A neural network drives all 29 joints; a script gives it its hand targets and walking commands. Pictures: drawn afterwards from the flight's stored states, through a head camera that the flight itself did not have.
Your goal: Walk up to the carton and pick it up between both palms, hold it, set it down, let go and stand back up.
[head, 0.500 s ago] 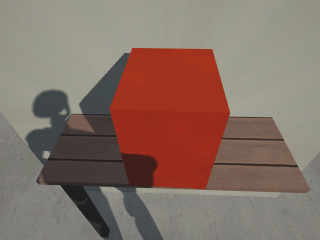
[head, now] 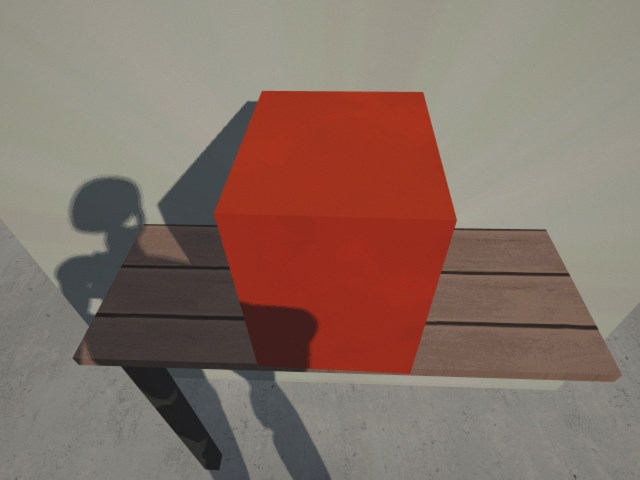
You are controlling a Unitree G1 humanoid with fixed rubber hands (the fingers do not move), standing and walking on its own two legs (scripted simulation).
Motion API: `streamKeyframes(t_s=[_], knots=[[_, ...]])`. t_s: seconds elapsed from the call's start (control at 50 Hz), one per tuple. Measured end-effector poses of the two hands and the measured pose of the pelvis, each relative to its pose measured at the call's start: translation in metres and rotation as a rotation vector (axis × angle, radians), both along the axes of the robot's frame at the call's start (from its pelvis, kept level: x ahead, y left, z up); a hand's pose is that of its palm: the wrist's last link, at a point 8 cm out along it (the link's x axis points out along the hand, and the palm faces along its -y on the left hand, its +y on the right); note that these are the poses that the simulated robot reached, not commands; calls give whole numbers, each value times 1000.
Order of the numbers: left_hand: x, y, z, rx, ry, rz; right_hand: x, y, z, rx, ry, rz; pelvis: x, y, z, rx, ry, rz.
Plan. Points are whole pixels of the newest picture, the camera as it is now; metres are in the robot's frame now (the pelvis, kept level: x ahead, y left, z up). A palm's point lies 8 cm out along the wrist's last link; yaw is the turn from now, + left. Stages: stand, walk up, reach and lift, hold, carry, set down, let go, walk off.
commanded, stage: stand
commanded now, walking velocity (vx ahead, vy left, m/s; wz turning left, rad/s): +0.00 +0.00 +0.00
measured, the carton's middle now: (337, 234) +0.44 +0.00 +0.09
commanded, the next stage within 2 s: none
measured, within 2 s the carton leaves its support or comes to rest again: neither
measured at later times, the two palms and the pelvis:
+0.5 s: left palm out of the picture +0.07 +0.25 -0.11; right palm out of the picture +0.06 -0.26 -0.12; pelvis +0.02 -0.01 +0.00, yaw +0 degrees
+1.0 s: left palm out of the picture +0.07 +0.25 -0.12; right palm out of the picture +0.06 -0.26 -0.12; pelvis +0.03 -0.01 +0.01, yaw +0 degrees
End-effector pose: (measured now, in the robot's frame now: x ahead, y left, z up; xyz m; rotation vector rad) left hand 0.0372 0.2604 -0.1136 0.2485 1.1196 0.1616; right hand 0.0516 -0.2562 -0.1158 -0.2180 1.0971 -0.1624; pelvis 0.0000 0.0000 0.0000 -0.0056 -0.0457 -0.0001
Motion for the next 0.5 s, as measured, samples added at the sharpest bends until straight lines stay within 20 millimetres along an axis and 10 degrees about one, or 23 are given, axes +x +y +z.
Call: streamKeyframes(t_s=[0.5], knots=[[29, -11, 0, -2, 4, 0, 9, -5, -4, 4, 52, -10, 19, -8, 2, 2, 9, 0]])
